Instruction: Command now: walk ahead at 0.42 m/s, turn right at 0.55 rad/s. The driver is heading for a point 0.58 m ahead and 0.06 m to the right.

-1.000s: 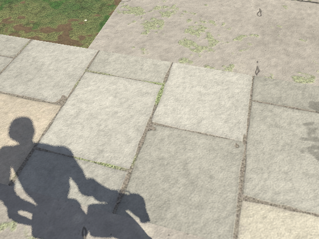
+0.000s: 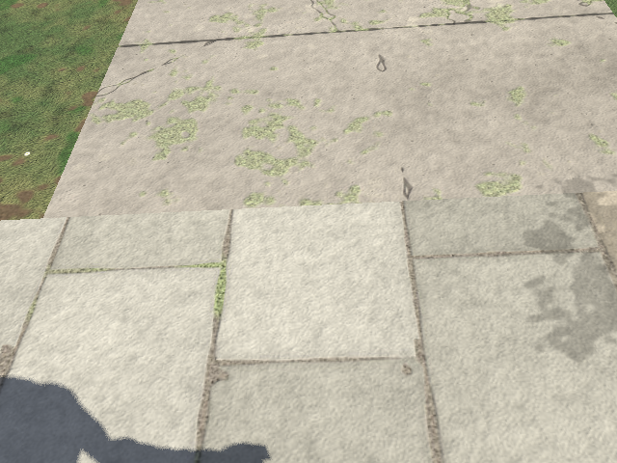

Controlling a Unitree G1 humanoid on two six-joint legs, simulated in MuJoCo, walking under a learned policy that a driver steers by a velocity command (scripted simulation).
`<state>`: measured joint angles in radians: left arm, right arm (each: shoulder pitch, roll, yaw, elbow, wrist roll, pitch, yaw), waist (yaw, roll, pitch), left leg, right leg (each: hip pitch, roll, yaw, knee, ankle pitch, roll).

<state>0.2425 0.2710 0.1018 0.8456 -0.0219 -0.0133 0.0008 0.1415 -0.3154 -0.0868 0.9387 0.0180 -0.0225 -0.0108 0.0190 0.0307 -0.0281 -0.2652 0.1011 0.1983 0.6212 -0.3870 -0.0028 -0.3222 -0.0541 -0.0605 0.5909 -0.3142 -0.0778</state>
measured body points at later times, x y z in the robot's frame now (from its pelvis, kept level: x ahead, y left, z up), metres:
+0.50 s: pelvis +0.26 +0.01 -0.01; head +0.30 -0.01 +0.44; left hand +0.35 +0.28 -0.13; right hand +0.39 -0.30 -0.11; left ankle +0.37 +0.09 -0.73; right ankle +0.04 -0.09 -0.66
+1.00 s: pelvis +0.47 -0.10 +0.00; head +0.50 -0.13 +0.45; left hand +0.74 +0.06 -0.09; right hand +0.43 -0.38 -0.15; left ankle +0.43 +0.07 -0.67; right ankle +0.54 -0.22 -0.73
